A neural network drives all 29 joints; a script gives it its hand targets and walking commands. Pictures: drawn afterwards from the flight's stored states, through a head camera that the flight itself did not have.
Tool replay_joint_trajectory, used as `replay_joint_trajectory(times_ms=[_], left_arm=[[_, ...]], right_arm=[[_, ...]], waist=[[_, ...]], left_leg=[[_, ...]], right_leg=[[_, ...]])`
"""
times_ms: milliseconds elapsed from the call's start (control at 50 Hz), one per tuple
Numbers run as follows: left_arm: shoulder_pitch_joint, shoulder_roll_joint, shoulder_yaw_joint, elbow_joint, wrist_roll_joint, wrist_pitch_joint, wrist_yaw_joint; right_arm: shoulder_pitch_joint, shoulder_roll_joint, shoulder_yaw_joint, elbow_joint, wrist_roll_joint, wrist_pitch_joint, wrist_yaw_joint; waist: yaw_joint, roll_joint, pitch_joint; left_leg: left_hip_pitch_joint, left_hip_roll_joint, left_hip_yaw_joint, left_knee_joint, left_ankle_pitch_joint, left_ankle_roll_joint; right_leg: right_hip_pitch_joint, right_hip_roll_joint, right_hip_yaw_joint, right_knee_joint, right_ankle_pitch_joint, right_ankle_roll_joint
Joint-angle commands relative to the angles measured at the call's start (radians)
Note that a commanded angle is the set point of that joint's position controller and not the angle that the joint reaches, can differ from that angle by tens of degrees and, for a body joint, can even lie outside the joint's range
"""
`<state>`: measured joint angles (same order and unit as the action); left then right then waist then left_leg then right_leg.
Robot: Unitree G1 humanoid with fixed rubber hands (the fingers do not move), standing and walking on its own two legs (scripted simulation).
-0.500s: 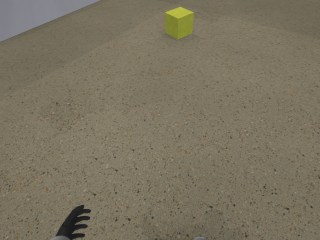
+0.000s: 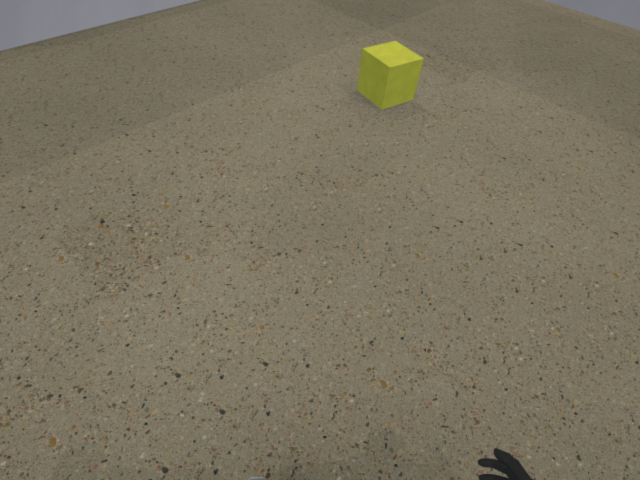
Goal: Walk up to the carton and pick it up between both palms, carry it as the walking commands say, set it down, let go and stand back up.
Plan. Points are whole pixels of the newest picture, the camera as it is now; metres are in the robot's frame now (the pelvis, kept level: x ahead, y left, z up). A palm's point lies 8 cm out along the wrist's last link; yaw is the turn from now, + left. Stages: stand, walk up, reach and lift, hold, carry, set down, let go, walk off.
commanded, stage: walk up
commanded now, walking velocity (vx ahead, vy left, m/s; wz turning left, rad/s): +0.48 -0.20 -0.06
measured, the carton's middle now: (388, 74) +2.34 -0.22 -0.63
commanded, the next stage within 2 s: none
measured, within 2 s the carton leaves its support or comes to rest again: neither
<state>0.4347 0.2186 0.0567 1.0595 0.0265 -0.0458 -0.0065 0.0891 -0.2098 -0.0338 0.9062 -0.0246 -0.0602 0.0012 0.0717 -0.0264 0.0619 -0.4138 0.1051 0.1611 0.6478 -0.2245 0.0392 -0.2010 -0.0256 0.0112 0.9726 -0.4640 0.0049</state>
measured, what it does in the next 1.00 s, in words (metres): walks ahead: right foot, then left foot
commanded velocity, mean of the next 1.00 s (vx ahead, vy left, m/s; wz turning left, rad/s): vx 0.49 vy -0.07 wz -0.04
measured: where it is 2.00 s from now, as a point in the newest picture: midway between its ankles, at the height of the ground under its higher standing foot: (361, 278)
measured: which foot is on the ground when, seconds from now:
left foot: down 0.00-0.48, up 0.50-0.96, down 0.98-1.00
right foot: up 0.00-0.46, down 0.48-1.00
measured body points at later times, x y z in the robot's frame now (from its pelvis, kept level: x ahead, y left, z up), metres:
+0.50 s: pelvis +0.23 -0.08 +0.00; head +0.26 -0.08 +0.45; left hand +0.42 +0.14 -0.12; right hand +0.12 -0.32 -0.14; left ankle +0.08 +0.09 -0.71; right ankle +0.32 -0.20 -0.73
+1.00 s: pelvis +0.47 -0.05 +0.00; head +0.49 -0.04 +0.45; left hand +0.34 +0.17 -0.14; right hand +0.66 -0.27 -0.11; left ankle +0.57 +0.05 -0.73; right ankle +0.32 -0.20 -0.72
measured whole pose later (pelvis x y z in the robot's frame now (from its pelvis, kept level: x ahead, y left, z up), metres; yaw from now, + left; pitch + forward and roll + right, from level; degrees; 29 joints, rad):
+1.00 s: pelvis +0.47 -0.05 +0.00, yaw -1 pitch +0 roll -1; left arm 0.52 0.17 0.04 1.12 0.02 -0.07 0.00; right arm 0.01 -0.20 -0.04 0.92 -0.02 -0.05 0.03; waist 0.09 0.00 0.05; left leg -0.41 0.09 0.16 0.54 -0.12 0.01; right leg 0.02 -0.09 -0.12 0.45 -0.43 0.05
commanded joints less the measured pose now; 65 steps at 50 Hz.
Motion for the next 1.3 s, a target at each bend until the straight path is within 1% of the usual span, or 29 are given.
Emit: replay_joint_trajectory(times_ms=[0, 40, 100, 240, 340, 400, 420, 440, 460, 480, 500, 540, 560, 600, 640, 720, 760, 800, 900, 920, 960, 980, 1000, 1020, 1040, 1060, 1100, 1160, 1280], left_arm=[[0.046, 0.048, 0.007, -0.048, 0.001, -0.001, -0.013], [0.017, 0.042, 0.008, -0.051, 0.004, 0.021, -0.025], [-0.059, 0.03, 0.01, -0.069, 0.005, 0.04, -0.04], [-0.324, 0.001, 0.0, -0.15, -0.007, 0.055, -0.07], [-0.434, 0.022, -0.006, -0.183, -0.01, 0.043, -0.083], [-0.426, 0.047, 0.003, -0.178, 0.0, 0.025, -0.077], [-0.35, 0.053, 0.007, -0.152, 0.008, 0.009, -0.065], [-0.239, 0.095, 0.023, -0.109, 0.011, -0.006, -0.048], [-0.065, 0.182, 0.051, -0.067, 0.019, -0.02, -0.029], [0.079, 0.294, 0.076, -0.051, 0.026, -0.025, -0.009], [0.073, 0.282, 0.074, -0.036, 0.008, -0.018, -0.006], [-0.071, 0.149, 0.041, -0.063, 0.008, -0.04, -0.006], [-0.139, 0.101, 0.027, -0.08, 0.006, -0.051, -0.006], [-0.143, 0.073, 0.017, -0.079, -0.002, -0.064, -0.006], [-0.099, 0.074, 0.008, -0.067, -0.011, -0.069, -0.006], [-0.008, 0.077, 0.002, -0.049, -0.01, -0.065, 0.002], [0.009, 0.078, 0.001, -0.043, -0.011, -0.063, 0.004], [0.021, 0.077, 0.001, -0.023, -0.013, -0.058, 0.0], [0.113, 0.109, 0.011, 0.029, -0.005, -0.04, 0.013], [0.112, 0.114, 0.013, 0.035, -0.004, -0.036, 0.015], [0.071, 0.112, 0.006, 0.028, -0.013, -0.031, 0.012], [0.094, 0.079, -0.009, 0.026, -0.008, -0.031, 0.016], [0.158, 0.039, 0.003, -0.001, -0.015, -0.026, 0.016], [0.137, 0.078, 0.011, -0.001, 0.001, -0.019, 0.014], [0.093, 0.062, 0.007, -0.008, -0.004, -0.019, 0.006], [0.053, 0.032, 0.003, -0.01, -0.007, -0.017, -0.002], [0.017, 0.016, 0.005, -0.016, 0.001, 0.005, -0.016], [-0.027, 0.011, 0.012, -0.031, 0.003, 0.028, -0.03], [-0.278, 0.002, 0.007, -0.118, -0.001, 0.046, -0.057]], right_arm=[[0.231, -0.192, -0.046, 0.042, 0.003, -0.004, -0.012], [0.201, -0.125, -0.029, 0.045, 0.001, -0.015, 0.001], [0.297, -0.121, -0.032, 0.072, 0.002, -0.031, 0.0], [0.422, -0.129, -0.035, 0.094, -0.002, -0.028, -0.012], [0.431, -0.168, -0.049, 0.098, -0.001, -0.018, -0.015], [0.426, -0.188, -0.062, 0.1, -0.002, -0.01, -0.014], [0.407, -0.157, -0.055, 0.106, 0.005, -0.007, -0.007], [0.428, -0.126, -0.045, 0.11, 0.012, -0.002, -0.001], [0.433, -0.082, -0.03, 0.09, 0.009, -0.003, 0.004], [0.417, -0.006, -0.007, 0.033, 0.016, -0.01, 0.003], [0.338, -0.08, -0.023, 0.019, 0.002, -0.011, 0.002], [0.282, -0.074, -0.024, 0.038, -0.001, -0.018, 0.006], [0.302, -0.058, -0.023, 0.057, -0.007, -0.006, 0.009], [0.328, -0.052, -0.031, 0.071, -0.014, 0.022, 0.019], [0.278, -0.054, -0.035, 0.062, -0.01, 0.045, 0.032], [0.083, -0.061, -0.032, 0.019, 0.005, 0.065, 0.056], [0.001, -0.047, -0.023, 0.001, 0.012, 0.062, 0.062], [-0.071, -0.034, -0.011, -0.024, 0.022, 0.052, 0.063], [-0.141, -0.04, -0.01, -0.044, 0.008, 0.031, 0.042], [-0.107, -0.048, -0.013, -0.039, 0.004, 0.023, 0.036], [0.158, -0.109, -0.039, 0.047, 0.005, 0.002, 0.017], [0.336, -0.194, -0.06, 0.097, -0.003, -0.004, 0.006], [0.469, -0.343, -0.094, 0.12, -0.01, 0.001, -0.016], [0.403, -0.323, -0.078, 0.108, 0.005, 0.007, -0.016], [0.297, -0.243, -0.059, 0.094, 0.003, -0.002, -0.013], [0.238, -0.173, -0.041, 0.088, 0.001, -0.011, -0.006], [0.206, -0.098, -0.02, 0.097, 0.005, -0.025, -0.001], [0.286, -0.098, -0.018, 0.117, 0.006, -0.041, -0.001], [0.408, -0.119, -0.023, 0.13, 0.006, -0.037, -0.011]], waist=[[-0.081, 0.147, -0.066], [-0.054, 0.196, -0.024], [-0.061, 0.191, -0.053], [-0.127, 0.188, 0.068], [-0.143, 0.21, 0.105], [-0.134, 0.239, 0.068], [-0.09, 0.226, 0.011], [-0.044, 0.116, -0.076], [0.03, -0.082, -0.184], [0.084, -0.381, -0.265], [0.062, -0.234, -0.257], [-0.007, -0.06, -0.116], [-0.051, -0.019, -0.09], [-0.088, -0.042, -0.069], [-0.092, -0.099, -0.035], [-0.054, -0.12, 0.054], [-0.042, -0.125, 0.082], [-0.04, -0.182, 0.093], [0.002, -0.129, 0.088], [-0.016, -0.12, 0.063], [-0.133, -0.006, -0.09], [-0.189, 0.131, -0.211], [-0.207, 0.331, -0.29], [-0.162, 0.192, -0.271], [-0.123, 0.158, -0.159], [-0.098, 0.127, -0.078], [-0.069, 0.163, -0.028], [-0.062, 0.186, -0.045], [-0.12, 0.174, 0.056]], left_leg=[[0.314, 0.328, -0.487, -0.403, -0.018, 0.021], [0.228, 0.22, -0.283, -0.406, 0.172, -0.003], [0.262, 0.204, -0.195, -0.382, 0.351, 0.009], [0.28, 0.225, -0.138, -0.479, 0.142, 0.025], [0.286, 0.246, -0.139, -0.508, 0.094, 0.041], [0.315, 0.238, -0.08, -0.446, 0.144, 0.026], [0.282, 0.184, -0.007, -0.33, 0.125, 0.011], [0.19, 0.121, 0.027, -0.131, 0.17, 0.0], [0.006, 0.059, 0.021, 0.168, 0.011, -0.022], [-0.272, -0.055, -0.023, 0.508, -0.353, -0.043], [-0.317, 0.014, -0.139, 0.626, -0.318, -0.018], [-0.308, 0.083, -0.177, 0.64, -0.126, -0.011], [-0.251, 0.099, -0.185, 0.597, -0.067, -0.02], [-0.176, 0.088, -0.185, 0.553, -0.008, -0.048], [-0.189, 0.075, -0.165, 0.499, 0.046, -0.058], [-0.243, 0.066, -0.123, 0.344, 0.143, -0.076], [-0.201, 0.047, -0.098, 0.212, 0.186, -0.085], [-0.09, 0.017, -0.059, 0.079, 0.202, -0.088], [-0.091, -0.004, -0.008, -0.046, 0.051, -0.067], [-0.034, -0.009, -0.013, -0.078, 0.019, -0.062], [0.315, -0.044, 0.016, -0.191, 0.027, -0.041], [0.558, 0.135, -0.221, -0.214, -0.047, -0.016], [0.711, 0.458, -0.771, -0.396, -0.069, 0.057], [0.595, 0.477, -0.76, -0.401, -0.063, 0.069], [0.458, 0.406, -0.628, -0.398, -0.03, 0.061], [0.356, 0.328, -0.478, -0.398, 0.049, 0.049], [0.257, 0.225, -0.283, -0.417, 0.2, 0.01], [0.268, 0.198, -0.194, -0.408, 0.356, 0.014], [0.305, 0.214, -0.183, -0.488, 0.188, 0.031]], right_leg=[[-0.364, -0.079, 0.081, 0.267, 0.153, -0.009], [-0.333, -0.097, 0.027, 0.213, 0.216, 0.007], [-0.347, -0.099, -0.012, 0.165, 0.282, 0.022], [-0.416, -0.116, -0.056, -0.137, 0.401, 0.034], [-0.322, -0.096, -0.099, -0.36, 0.352, 0.027], [-0.216, -0.065, -0.132, -0.448, 0.287, 0.016], [-0.068, -0.038, -0.173, -0.506, 0.288, 0.011], [0.156, -0.013, -0.196, -0.523, 0.256, 0.0], [0.372, -0.149, -0.009, -0.559, 0.112, -0.036], [0.498, -0.425, 0.453, -0.743, -0.07, -0.14], [0.455, -0.441, 0.486, -0.773, -0.1, -0.17], [0.269, -0.374, 0.313, -0.748, 0.2, -0.154], [0.174, -0.339, 0.243, -0.755, 0.304, -0.136], [0.096, -0.302, 0.182, -0.762, 0.456, -0.112], [0.093, -0.288, 0.114, -0.784, 0.496, -0.104], [0.098, -0.283, 0.028, -0.842, 0.462, -0.093], [0.075, -0.253, -0.018, -0.861, 0.399, -0.083], [0.03, -0.198, -0.085, -0.883, 0.305, -0.082], [0.169, -0.255, -0.032, -0.804, 0.431, -0.122], [0.172, -0.255, -0.016, -0.747, 0.487, -0.117], [0.092, -0.17, -0.086, -0.418, 0.605, -0.083], [-0.092, -0.095, -0.122, -0.148, 0.331, -0.041], [-0.396, 0.038, -0.081, 0.175, -0.077, -0.002], [-0.392, -0.055, 0.064, 0.287, -0.031, -0.014], [-0.394, -0.074, 0.063, 0.292, 0.049, -0.016], [-0.38, -0.101, 0.054, 0.261, 0.135, -0.009], [-0.342, -0.123, 0.014, 0.202, 0.21, 0.012], [-0.338, -0.113, -0.025, 0.153, 0.289, 0.03], [-0.438, -0.127, -0.056, -0.079, 0.408, 0.038]])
